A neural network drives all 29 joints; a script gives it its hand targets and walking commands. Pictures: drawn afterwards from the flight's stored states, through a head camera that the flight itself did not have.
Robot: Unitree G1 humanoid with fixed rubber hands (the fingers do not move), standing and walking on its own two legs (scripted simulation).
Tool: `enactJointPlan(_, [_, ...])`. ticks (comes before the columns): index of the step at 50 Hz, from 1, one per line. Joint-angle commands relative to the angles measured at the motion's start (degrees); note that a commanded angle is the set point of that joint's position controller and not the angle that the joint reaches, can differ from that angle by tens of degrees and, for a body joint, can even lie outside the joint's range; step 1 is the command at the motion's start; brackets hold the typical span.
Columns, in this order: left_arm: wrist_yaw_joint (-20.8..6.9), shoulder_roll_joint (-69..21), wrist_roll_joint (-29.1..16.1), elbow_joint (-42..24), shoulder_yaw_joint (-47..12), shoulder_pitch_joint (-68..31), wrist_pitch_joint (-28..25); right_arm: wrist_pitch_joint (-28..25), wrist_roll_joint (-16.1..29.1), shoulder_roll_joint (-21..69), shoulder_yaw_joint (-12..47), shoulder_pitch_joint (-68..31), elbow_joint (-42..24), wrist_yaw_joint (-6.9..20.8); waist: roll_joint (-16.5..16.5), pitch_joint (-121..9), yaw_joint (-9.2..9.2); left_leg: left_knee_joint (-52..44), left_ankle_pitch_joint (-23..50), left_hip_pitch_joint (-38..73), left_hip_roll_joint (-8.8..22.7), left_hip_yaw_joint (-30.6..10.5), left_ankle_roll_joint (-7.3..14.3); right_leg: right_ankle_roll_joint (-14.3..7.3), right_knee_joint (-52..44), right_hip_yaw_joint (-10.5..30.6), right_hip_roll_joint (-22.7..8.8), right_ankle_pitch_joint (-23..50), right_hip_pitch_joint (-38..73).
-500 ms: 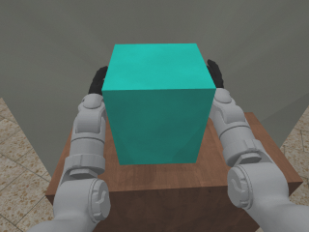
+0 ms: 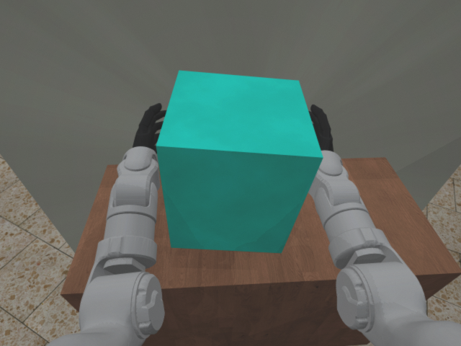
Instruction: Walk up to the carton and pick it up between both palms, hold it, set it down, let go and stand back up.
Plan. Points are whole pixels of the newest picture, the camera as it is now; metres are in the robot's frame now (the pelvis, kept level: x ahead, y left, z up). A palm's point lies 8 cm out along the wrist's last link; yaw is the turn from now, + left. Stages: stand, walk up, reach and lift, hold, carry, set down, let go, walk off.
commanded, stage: set down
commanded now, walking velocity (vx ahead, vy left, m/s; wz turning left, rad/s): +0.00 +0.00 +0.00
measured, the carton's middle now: (232, 166) +0.39 -0.01 +0.13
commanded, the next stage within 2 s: none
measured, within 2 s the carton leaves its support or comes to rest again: neither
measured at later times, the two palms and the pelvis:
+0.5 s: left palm (150, 158) +0.41 +0.14 +0.14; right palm (318, 161) +0.38 -0.16 +0.14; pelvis +0.00 +0.00 +0.00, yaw +0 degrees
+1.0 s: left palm (158, 167) +0.42 +0.13 +0.11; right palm (318, 173) +0.38 -0.17 +0.11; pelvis +0.01 +0.00 +0.00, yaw +0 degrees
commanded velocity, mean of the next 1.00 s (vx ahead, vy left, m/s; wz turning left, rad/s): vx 0.00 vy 0.00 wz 0.00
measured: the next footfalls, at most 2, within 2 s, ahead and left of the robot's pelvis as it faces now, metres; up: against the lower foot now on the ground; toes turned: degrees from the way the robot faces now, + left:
none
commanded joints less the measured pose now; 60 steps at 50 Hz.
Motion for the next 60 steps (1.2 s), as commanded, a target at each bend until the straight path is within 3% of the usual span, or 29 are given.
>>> enactJointPlan(1, [-10.4,-35.5,-6.6,-6.3,-24.0,-31.3,-5.0,-5.0,-0.1,36.7,23.6,-40.4,-25.4,5.2,-1.8,-31.2,-2.84,-7.3,17.0,7.8,-5.2,0.8,-1.3,4.4,-3.8,1.8,3.3,29.2,19.9])
enactJointPlan(6, [-9.9,-37.2,-6.9,-7.4,-26.6,-31.8,-5.7,-6.0,-1.4,35.3,21.1,-39.9,-24.6,5.2,1.0,-30.8,-4.33,-6.4,19.4,9.7,-4.9,0.4,-2.4,3.9,-4.4,1.2,4.0,27.9,17.5])
enactJointPlan(8, [-10.1,-36.5,-6.0,-4.7,-25.1,-31.1,-5.9,-5.4,-2.7,34.3,20.4,-36.8,-21.6,5.2,-0.4,-27.8,-5.67,-6.8,17.2,9.9,-4.6,0.4,-1.9,3.8,-5.3,1.1,3.7,27.2,16.3])
enactJointPlan(9, [-10.3,-36.3,-5.8,-4.4,-24.3,-31.2,-6.0,-5.4,-2.7,34.5,19.6,-36.3,-20.8,5.5,0.6,-27.9,-5.15,-7.1,16.5,9.8,-4.5,0.8,-2.1,3.6,-5.0,1.1,3.6,25.6,15.8])
enactJointPlan(12, [-11.0,-36.1,-4.5,-0.1,-22.0,-27.6,-5.6,-5.8,-4.0,33.6,17.5,-38.0,-21.8,5.3,-1.3,-25.0,-4.75,-8.0,14.8,8.3,-4.7,1.1,-1.6,3.8,-5.9,1.2,3.7,24.1,16.5])
enactJointPlan(13, [-11.1,-35.5,-3.6,-0.6,-21.2,-28.3,-6.0,-5.3,-4.4,34.2,18.0,-35.1,-19.2,5.5,-1.2,-23.3,-4.82,-8.5,14.1,8.2,-4.9,1.4,-1.5,4.1,-5.6,1.7,3.3,24.6,16.9])
enactJointPlan(16, [-10.9,-36.5,-4.8,-1.7,-22.2,-32.2,-8.0,-6.7,-5.7,35.9,17.2,-36.8,-21.3,5.5,-1.2,-27.8,-5.05,-8.8,12.7,6.4,-4.8,1.5,-1.4,4.2,-4.9,1.4,3.1,23.8,17.6])
enactJointPlan(22, [-11.7,-34.8,-4.0,3.3,-20.0,-33.2,-10.3,-6.9,-8.2,36.5,14.7,-35.4,-16.6,6.0,-2.3,-24.3,-5.42,-10.5,7.6,3.8,-4.9,1.8,-0.6,4.4,-5.4,1.9,2.8,20.4,16.6])
enactJointPlan(23, [-11.4,-35.6,-3.9,3.1,-19.8,-34.4,-10.9,-7.4,-8.6,37.0,13.6,-36.9,-16.5,6.3,-0.7,-26.0,-5.57,-10.3,8.0,3.8,-4.7,1.9,-0.9,4.1,-5.2,1.7,2.8,19.4,15.7])
enactJointPlan(24, [-11.3,-34.9,-4.0,4.1,-19.7,-34.3,-11.3,-7.4,-7.9,37.4,14.4,-36.5,-16.3,6.4,-2.0,-26.1,-5.16,-10.2,8.9,4.4,-4.7,2.0,-0.9,4.1,-5.3,1.6,3.2,19.6,15.4])
enactJointPlan(25, [-11.4,-35.8,-4.2,4.8,-19.8,-34.0,-11.7,-7.4,-8.9,36.9,14.1,-35.3,-16.0,6.3,-1.8,-25.1,-6.14,-10.2,8.9,3.6,-4.7,2.0,-1.0,3.9,-5.5,1.7,2.9,20.2,15.4])
enactJointPlan(26, [-11.5,-35.4,-4.0,5.9,-18.8,-32.6,-12.0,-7.4,-9.3,37.9,13.8,-35.2,-16.8,6.1,-2.6,-26.2,-4.81,-10.4,7.9,2.7,-4.7,2.2,-0.7,4.1,-5.5,2.1,2.6,20.4,17.0])
enactJointPlan(28, [-11.0,-36.2,-4.5,3.6,-20.2,-36.0,-13.3,-8.1,-9.1,38.6,13.9,-36.2,-16.6,6.5,-0.5,-28.0,-5.3,-9.8,9.4,2.9,-4.6,2.2,-1.2,3.8,-4.8,1.8,2.8,21.3,15.8])
enactJointPlan(30, [-11.1,-35.8,-4.0,5.8,-19.6,-35.5,-14.1,-8.3,-9.8,39.3,14.4,-35.5,-15.5,6.4,-1.7,-26.9,-5.09,-10.1,7.7,1.9,-4.7,2.3,-0.7,4.2,-4.7,2.3,2.5,21.3,16.1])
enactJointPlan(37, [-11.2,-36.4,-3.4,8.9,-19.2,-36.8,-16.2,-9.5,-11.7,39.3,10.7,-35.4,-13.6,6.3,-0.5,-28.5,-6.52,-9.7,9.1,2.9,-4.3,2.1,-1.3,4.1,-5.2,2.1,2.8,21.8,14.6])
enactJointPlan(40, [-11.8,-35.1,-1.9,11.1,-16.5,-34.7,-16.0,-8.7,-13.1,38.6,10.8,-32.1,-11.0,6.5,-2.6,-22.1,-6.72,-10.8,6.7,1.5,-4.4,2.1,-0.6,4.2,-5.5,1.7,2.4,20.9,15.2])
enactJointPlan(41, [-12.2,-33.6,-0.6,13.1,-14.2,-33.6,-15.6,-8.4,-13.5,38.4,9.1,-31.7,-10.8,6.4,-2.4,-20.3,-5.53,-11.3,5.7,0.3,-4.9,3.3,-0.4,4.7,-5.8,2.8,1.9,21.1,15.9])
enactJointPlan(42, [-12.7,-33.5,-0.4,13.1,-14.1,-33.7,-15.8,-8.6,-14.3,39.0,8.7,-31.4,-10.3,6.4,-3.1,-21.0,-6.51,-11.9,4.2,-0.5,-5.1,3.0,0.0,5.1,-5.4,2.4,1.8,21.2,17.4])
enactJointPlan(43, [-13.0,-32.2,-0.1,13.5,-12.7,-33.8,-16.2,-8.8,-14.4,39.9,8.5,-31.9,-10.9,6.4,-4.3,-20.7,-5.2,-12.6,2.7,-2.5,-4.9,3.1,0.4,5.4,-5.0,2.5,1.5,21.0,17.8])
enactJointPlan(44, [-12.6,-34.7,-0.8,12.2,-14.6,-34.3,-16.9,-9.6,-14.8,40.3,8.7,-31.5,-11.4,6.6,-2.3,-24.4,-6.07,-12.0,5.1,-1.7,-4.8,2.7,-0.2,4.9,-4.5,1.9,1.9,21.7,17.8])
enactJointPlan(48, [-10.9,-37.1,-3.0,8.9,-19.2,-37.0,-20.6,-12.1,-13.7,42.1,13.0,-32.2,-12.6,6.7,-0.2,-32.2,-6.54,-8.6,13.5,0.4,-4.6,2.0,-1.5,4.5,-2.5,2.2,2.2,31.9,17.5])
enactJointPlan(49, [-10.9,-36.4,-2.5,9.5,-18.6,-36.9,-20.7,-12.4,-14.0,41.5,11.7,-32.1,-11.0,6.7,0.1,-30.3,-6.98,-8.6,13.2,1.4,-4.6,1.8,-1.9,4.1,-3.3,1.9,2.6,29.3,15.6])
enactJointPlan(50, [-11.1,-36.0,-1.8,11.8,-17.2,-36.3,-20.5,-12.3,-14.1,42.1,10.8,-31.4,-10.3,6.6,0.3,-28.8,-6.07,-8.9,12.0,1.3,-4.6,2.2,-1.5,4.4,-4.0,2.3,2.3,27.2,14.7])
enactJointPlan(51, [-11.4,-34.5,-1.0,13.1,-15.9,-36.2,-20.1,-11.8,-15.3,40.7,8.8,-30.2,-8.2,6.6,-1.3,-26.5,-7.02,-9.7,9.7,0.6,-4.4,2.1,-1.2,4.3,-4.8,2.3,2.4,24.7,15.1])
enactJointPlan(53, [-12.1,-33.6,-0.3,15.3,-14.2,-34.5,-19.7,-12.0,-17.0,39.9,6.6,-29.8,-9.1,6.5,-1.8,-25.4,-7.02,-10.6,7.8,-0.6,-4.5,2.6,-0.8,4.6,-5.0,2.3,2.1,24.7,15.7])
enactJointPlan(55, [-12.2,-34.0,-0.4,15.5,-14.4,-33.1,-20.1,-12.8,-16.3,40.4,9.1,-29.8,-10.8,6.2,-2.1,-25.4,-6.37,-10.5,9.6,-0.8,-4.9,2.7,-1.0,4.8,-4.3,2.2,1.9,29.1,16.9])
enactJointPlan(56, [-12.2,-33.7,0.0,14.8,-14.7,-34.1,-20.4,-12.7,-16.4,40.6,7.8,-29.0,-8.6,6.3,-1.9,-24.9,-7.59,-10.4,9.0,-1.3,-4.5,2.5,-1.0,4.8,-3.9,2.0,1.8,28.2,16.4])
enactJointPlan(57, [-12.4,-33.1,-0.3,15.4,-13.4,-34.7,-20.9,-13.3,-16.8,41.1,7.9,-30.1,-10.0,6.5,-2.0,-26.8,-6.02,-10.0,8.4,-2.0,-4.8,2.7,-0.7,4.9,-3.6,2.4,1.7,27.8,17.0])
enactJointPlan(60, [-12.2,-33.5,0.7,16.4,-12.2,-33.7,-22.0,-14.1,-18.3,41.6,7.8,-28.9,-8.2,6.8,-1.8,-26.2,-5.6,-10.6,8.2,-3.5,-4.6,2.7,-0.7,4.8,-3.3,2.1,1.5,28.0,17.3])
